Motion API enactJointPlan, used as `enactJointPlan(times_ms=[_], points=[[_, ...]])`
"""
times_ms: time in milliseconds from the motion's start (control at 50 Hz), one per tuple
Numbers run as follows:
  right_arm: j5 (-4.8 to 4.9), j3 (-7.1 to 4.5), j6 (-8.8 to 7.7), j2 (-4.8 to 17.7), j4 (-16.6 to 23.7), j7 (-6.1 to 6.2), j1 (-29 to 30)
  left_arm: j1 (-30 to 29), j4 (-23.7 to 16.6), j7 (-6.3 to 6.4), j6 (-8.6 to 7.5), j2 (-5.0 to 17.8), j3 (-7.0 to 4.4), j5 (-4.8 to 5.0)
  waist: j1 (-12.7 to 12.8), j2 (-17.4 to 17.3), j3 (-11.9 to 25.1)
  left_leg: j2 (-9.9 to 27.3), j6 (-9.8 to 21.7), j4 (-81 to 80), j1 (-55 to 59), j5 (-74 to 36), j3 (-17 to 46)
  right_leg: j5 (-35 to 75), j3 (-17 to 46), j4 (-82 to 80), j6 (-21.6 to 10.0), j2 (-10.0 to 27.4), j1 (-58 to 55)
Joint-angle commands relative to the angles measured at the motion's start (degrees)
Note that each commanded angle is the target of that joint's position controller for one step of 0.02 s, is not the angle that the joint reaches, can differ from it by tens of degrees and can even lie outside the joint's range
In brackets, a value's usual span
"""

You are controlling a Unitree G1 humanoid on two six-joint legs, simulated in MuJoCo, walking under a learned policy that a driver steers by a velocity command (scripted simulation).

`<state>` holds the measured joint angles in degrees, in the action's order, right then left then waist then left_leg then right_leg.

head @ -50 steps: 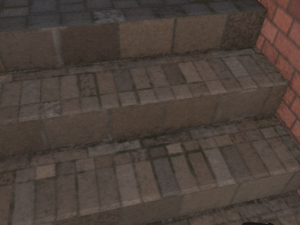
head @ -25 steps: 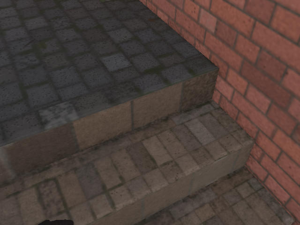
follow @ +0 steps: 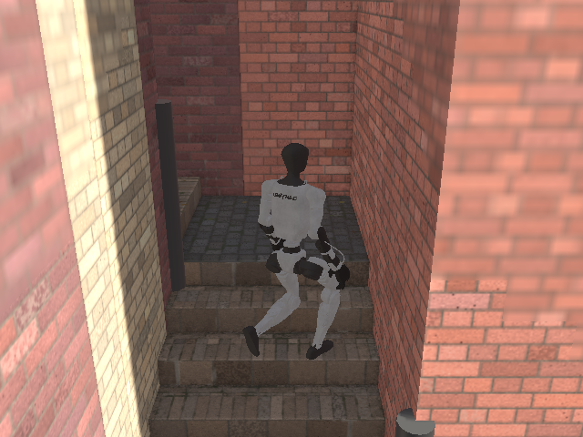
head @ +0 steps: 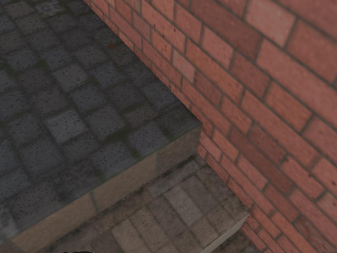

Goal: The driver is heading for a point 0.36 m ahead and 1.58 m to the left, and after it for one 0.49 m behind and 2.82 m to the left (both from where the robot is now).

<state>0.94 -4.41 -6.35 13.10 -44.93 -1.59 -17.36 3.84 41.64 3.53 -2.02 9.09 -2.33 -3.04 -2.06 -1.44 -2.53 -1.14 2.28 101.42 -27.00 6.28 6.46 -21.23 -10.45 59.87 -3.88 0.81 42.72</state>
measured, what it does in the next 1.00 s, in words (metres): climbs, turning left: left foot 0.17 m higher, then right foot 0.17 m higher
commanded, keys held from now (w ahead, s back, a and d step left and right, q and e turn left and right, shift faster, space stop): w+q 1.00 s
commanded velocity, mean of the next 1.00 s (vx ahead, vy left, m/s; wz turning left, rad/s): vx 0.44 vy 0.13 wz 0.53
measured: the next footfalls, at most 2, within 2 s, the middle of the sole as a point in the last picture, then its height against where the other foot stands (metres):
left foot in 0.44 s outside the picture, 0.17 m higher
right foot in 0.96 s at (75, 133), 0.17 m higher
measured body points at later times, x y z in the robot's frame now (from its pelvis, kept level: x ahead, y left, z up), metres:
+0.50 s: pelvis +0.21 +0.13 +0.11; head +0.23 +0.11 +0.56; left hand +0.14 +0.38 -0.01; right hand +0.48 +0.02 +0.03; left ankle +0.27 +0.21 -0.49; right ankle +0.12 -0.09 -0.56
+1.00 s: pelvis +0.49 +0.26 +0.31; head +0.53 +0.31 +0.75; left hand +0.62 +0.54 +0.23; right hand +0.59 +0.01 +0.19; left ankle +0.30 +0.22 -0.38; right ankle +0.63 +0.27 -0.32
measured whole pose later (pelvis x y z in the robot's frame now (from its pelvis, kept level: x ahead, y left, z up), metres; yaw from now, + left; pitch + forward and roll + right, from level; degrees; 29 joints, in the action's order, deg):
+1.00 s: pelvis +0.49 +0.26 +0.31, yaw +35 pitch +4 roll -3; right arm 0.9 -5.6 -7.8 10.5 -51.4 1.0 -29.0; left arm -2.8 31.5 1.7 0.1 6.7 2.7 -0.7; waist -3.9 0.5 -3.5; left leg -7.4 4.3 46.5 -8.9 1.8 11.7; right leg -21.2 -9.4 66.6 -8.0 -2.4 48.9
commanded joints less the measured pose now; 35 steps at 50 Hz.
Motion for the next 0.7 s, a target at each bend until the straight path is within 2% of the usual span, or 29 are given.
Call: enactJointPlan(times_ms=[20, 60, 80, 120, 160, 180, 200, 240, 260, 280, 300, 320, 340, 360, 380, 400, 440, 460, 480, 500, 520, 540, 560, 580, 600, 620, 660, 680, 700], points=[[-2.65, 3.13, 3.0, -6.4, 11.2, 1.53, 6.6, 10.0, 6.7, 1.51, -2.83, -1.2, -0.51, -0.85, 1.7, -1.8, 7.9, 0.8, 1.9, 22.6, -25.7, 0.7, 1.0, 6.3, 33.7, -31.0, -8.4, 16.6, -25.3], [-1.21, 4.09, 4.86, -8.8, 12.5, 2.43, 8.4, 15.6, 10.9, 0.77, -5.52, -2.1, 0.18, -1.29, 0.9, 1.3, 3.0, 1.5, 3.5, 24.9, -33.7, 5.7, 5.0, 13.1, 26.2, -33.9, -5.7, 17.9, -23.6], [-0.21, 4.11, 5.16, -8.0, 13.6, 2.65, 9.6, 15.4, 11.2, 0.33, -6.09, -0.9, 0.46, -1.14, 0.3, 2.2, 1.7, 1.8, 3.6, 23.5, -34.8, 8.4, 4.5, 15.7, 21.7, -38.0, -4.4, 19.0, -21.9], [-0.61, 3.99, 6.66, -6.6, 15.7, 3.7, 14.1, 12.1, 11.4, -0.84, -7.12, 1.7, 1.02, -0.65, -1.8, 0.8, -2.1, 0.0, 1.4, 19.7, -33.2, 8.2, 0.8, 19.3, 13.7, -42.3, -3.4, 18.6, -12.3], [-1.62, 3.93, 7.66, -6.5, 17.0, 5.17, 17.7, 15.7, 12.7, -1.3, -7.64, 4.4, 0.73, -0.69, -0.2, 5.3, -0.2, -1.0, 1.5, 30.9, -43.2, 10.0, -1.9, 16.8, 12.4, -44.4, -4.6, 19.2, -20.1], [-1.51, 4.44, 7.94, -7.4, 19.0, 5.67, 20.2, 16.2, 13.1, -1.32, -7.08, 5.4, 0.8, -0.57, -1.5, 6.7, 0.6, 0.5, 2.3, 33.1, -47.4, 10.8, -0.1, 14.8, 11.0, -44.8, -3.5, 19.3, -23.5], [-1.86, 4.63, 7.88, -8.1, 20.1, 5.37, 22.6, 17.6, 14.1, -1.48, -6.89, 6.7, 0.15, -0.24, -1.1, 6.1, 0.8, 1.2, 2.9, 32.2, -52.0, 11.4, 0.4, 9.1, 9.8, -44.9, -2.9, 18.5, -28.1], [-2.77, 4.43, 7.99, -5.5, 22.7, 4.38, 29.2, 19.1, 14.2, -1.15, -6.62, 7.3, -0.31, -0.22, 0.8, 4.4, 0.0, 3.0, 1.9, 17.2, -49.1, 8.5, -4.0, 5.6, 5.1, -48.3, -1.5, 15.0, -27.8], [-2.2, 4.35, 8.41, -5.4, 24.1, 3.14, 30.4, 21.1, 14.4, -0.09, -6.73, 9.5, -1.0, -0.02, 0.9, 7.3, 1.8, 5.7, 2.1, 13.2, -47.1, 9.0, -4.3, 6.5, 5.8, -52.3, -2.6, 17.3, -31.4], [-2.14, 4.38, 9.08, -4.8, 24.5, 2.03, 32.2, 23.8, 14.3, 0.53, -6.7, 11.7, -1.81, 0.34, 3.8, 7.3, 3.1, 5.9, 2.6, 9.0, -46.3, 13.3, -10.1, 5.6, 6.1, -57.8, -4.7, 18.6, -35.3], [-2.4, 5.2, 9.72, -6.4, 25.6, 1.42, 36.3, 26.0, 15.0, 1.26, -6.53, 11.4, -1.77, 1.18, 6.0, 7.1, 2.1, 7.4, 3.6, 2.5, -44.8, 16.5, -11.8, 9.2, 4.4, -61.0, -4.9, 18.8, -39.1], [-2.82, 6.13, 9.74, -8.8, 25.6, 1.18, 35.7, 27.5, 15.1, 2.1, -6.31, 11.4, -1.77, 1.6, 6.8, 8.1, 2.9, 8.2, 4.6, -0.3, -44.0, 18.5, -11.6, 17.4, 2.4, -60.6, -5.3, 19.5, -45.1], [-2.83, 6.2, 9.95, -9.0, 23.1, 1.0, 32.9, 28.0, 14.8, 2.35, -5.61, 10.9, -1.78, 1.76, 7.5, 7.2, 4.1, 7.4, 5.4, -3.7, -40.3, 20.9, -16.3, 28.1, -2.9, -58.3, -4.9, 19.0, -48.1], [-2.77, 6.52, 10.18, -10.4, 22.4, 1.19, 31.6, 28.0, 13.4, 2.72, -5.07, 11.8, -2.22, 1.11, 7.3, 6.3, 3.8, 7.8, 5.9, -7.7, -37.6, 25.7, -16.4, 34.9, -4.7, -55.5, -4.2, 19.1, -48.0], [-2.33, 6.32, 10.4, -9.8, 21.5, 1.59, 26.7, 24.5, 11.7, 2.21, -4.84, 12.8, -2.3, 1.17, 4.0, 7.0, 4.5, 5.4, 6.7, -14.7, -27.5, 29.6, -19.1, 53.7, -8.2, -51.5, -3.8, 18.6, -44.5], [-2.05, 6.1, 10.6, -9.2, 19.5, 2.24, 19.4, 20.0, 8.6, 1.58, -4.62, 14.9, -2.61, 1.85, 0.6, 10.4, 8.6, 2.5, 7.3, -18.4, -14.6, 33.8, -18.7, 75.0, -8.4, -45.9, -5.3, 20.3, -40.3], [-1.42, 2.17, 10.21, -1.5, 15.2, 3.49, 2.1, 15.8, 3.9, -1.63, -3.61, 18.6, -3.66, 3.9, -5.1, 17.6, 19.1, -4.9, 8.4, -33.2, 5.6, 36.1, -15.0, 92.4, -5.2, -23.1, -6.1, 20.0, -40.0], [-1.27, -0.07, 9.68, 3.5, 13.2, 3.84, -4.8, 11.8, 0.2, -3.32, -3.29, 18.7, -4.46, 3.67, -8.8, 16.4, 18.5, -4.0, 9.7, -48.2, 14.4, 42.0, -0.2, 77.3, -2.8, -2.6, -3.6, 16.9, -25.5], [-2.29, -3.51, 9.63, 14.2, 12.5, 4.58, -6.4, -0.3, -9.6, -5.86, -3.39, 10.7, -3.25, 1.66, -10.9, -10.5, 15.6, 7.9, 11.7, -78.0, 21.5, 58.9, 39.1, 9.6, 4.7, 22.9, 1.9, 2.5, 4.9], [-0.28, -4.61, 9.81, 15.2, 14.4, 4.78, 1.0, -3.4, -12.7, -6.04, -3.13, 4.7, -2.28, -2.12, -7.1, -10.6, 13.4, 11.1, 8.6, -92.6, 17.6, 61.7, 52.2, 7.2, 18.4, 43.4, 2.2, 2.5, 14.0], [-1.42, -3.6, 8.83, 12.4, 14.4, 4.36, 5.7, -0.1, -14.6, -5.8, -3.37, 1.5, -1.2, -3.24, -1.6, -8.6, 11.6, 12.6, 6.1, -91.6, 10.8, 59.9, 51.0, 13.1, 19.9, 51.1, 2.0, 3.2, 14.2], [-2.46, -2.3, 7.7, 7.6, 12.1, 3.65, 8.0, 5.9, -13.1, -5.11, -3.49, 0.1, -0.73, -2.67, 3.4, -2.8, 6.1, 12.2, 4.6, -87.5, 2.1, 55.4, 46.3, 17.0, 17.2, 53.9, 2.5, 3.1, 13.2], [-2.3, -1.51, 6.48, 4.2, 10.4, 3.02, 8.7, 7.3, -12.7, -4.3, -3.28, 0.5, -0.23, -2.56, 5.4, 2.6, 1.8, 9.9, 4.0, -81.8, -2.6, 44.5, 38.5, 20.3, 16.5, 55.4, 2.7, 3.5, 14.1], [-2.7, -1.12, 4.98, 2.6, 8.9, 2.25, 9.2, 8.3, -12.8, -3.22, -2.44, 0.1, 0.22, -2.45, 7.1, 3.2, 1.1, 7.8, 2.8, -78.3, -4.7, 33.8, 30.9, 21.5, 16.7, 57.0, 2.3, 4.1, 14.0], [-2.31, -0.91, 4.22, 1.4, 6.7, 1.62, 9.2, 8.0, -12.8, -2.35, -1.72, -0.1, 0.45, -2.16, 7.4, 1.4, 1.1, 6.1, 3.1, -75.5, -5.4, 25.8, 25.9, 20.3, 15.9, 61.1, 2.0, 3.7, 16.1], [-1.9, -1.16, 3.71, 2.6, 4.4, 0.99, 6.1, 5.5, -14.1, -1.51, -0.8, -2.2, 1.49, -2.47, 7.1, 0.3, 0.8, 4.9, 3.1, -74.7, -2.6, 20.3, 21.8, 17.4, 16.4, 61.9, 1.7, 4.0, 20.2], [-1.4, -0.73, 3.1, 2.1, 3.2, 1.0, 1.6, 4.1, -13.2, -0.97, 0.82, -0.8, 2.0, -1.74, 5.1, 1.8, -1.5, 2.9, 3.5, -74.1, 0.3, 13.2, 16.0, 15.6, 14.1, 53.0, 2.7, 4.6, 23.7], [-1.79, -0.19, 2.34, 1.0, 1.9, 1.18, -2.0, 2.3, -12.4, -1.64, 1.2, -0.8, 2.26, -1.35, 3.6, 2.5, -1.2, 2.6, 3.4, -74.5, 2.6, 9.8, 14.9, 17.0, 11.1, 53.3, 2.8, 4.2, 25.6], [-2.61, 0.06, 1.5, 1.8, 0.0, 1.25, -6.2, -2.7, -13.3, -1.69, 1.21, -3.2, 2.91, -1.43, 1.2, -0.5, 0.8, 4.9, 5.4, -75.5, 8.3, 3.7, 18.2, 14.9, 7.9, 65.7, 2.1, 2.2, 32.1]])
